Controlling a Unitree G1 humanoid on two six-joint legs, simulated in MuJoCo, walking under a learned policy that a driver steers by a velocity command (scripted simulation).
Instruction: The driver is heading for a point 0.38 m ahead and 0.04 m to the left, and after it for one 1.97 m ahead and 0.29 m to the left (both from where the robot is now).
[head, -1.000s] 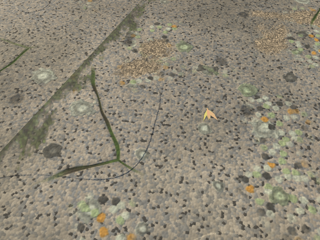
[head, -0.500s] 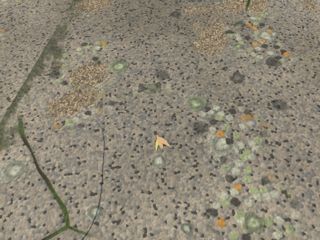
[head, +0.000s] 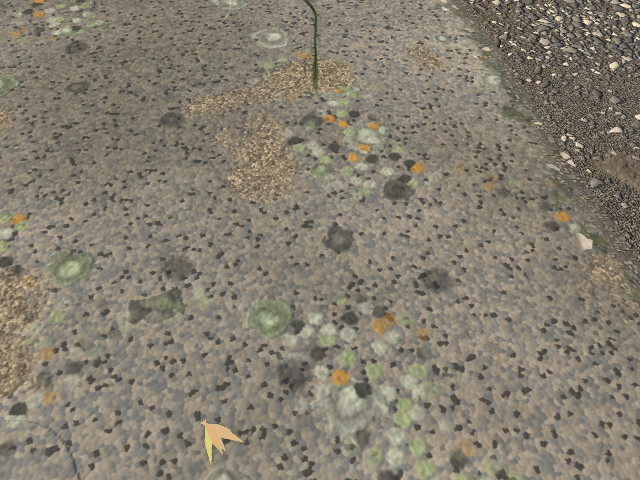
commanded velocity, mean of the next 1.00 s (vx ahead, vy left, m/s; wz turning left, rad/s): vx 0.25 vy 0.00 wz -0.09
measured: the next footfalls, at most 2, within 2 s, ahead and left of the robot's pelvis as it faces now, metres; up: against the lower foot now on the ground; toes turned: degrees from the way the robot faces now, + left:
right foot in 0.30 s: +0.32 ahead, -0.16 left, +0.00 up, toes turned -5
left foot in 0.70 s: +0.43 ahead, +0.07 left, +0.00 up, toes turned -3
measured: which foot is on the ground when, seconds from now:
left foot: down 0.00-0.32, up 0.34-0.68, down 0.70-1.00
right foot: up 0.00-0.28, down 0.30-1.00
